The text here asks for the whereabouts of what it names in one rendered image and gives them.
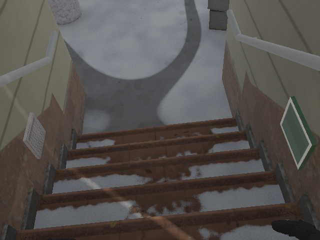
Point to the stairs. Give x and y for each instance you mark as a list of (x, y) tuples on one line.
[(187, 181)]

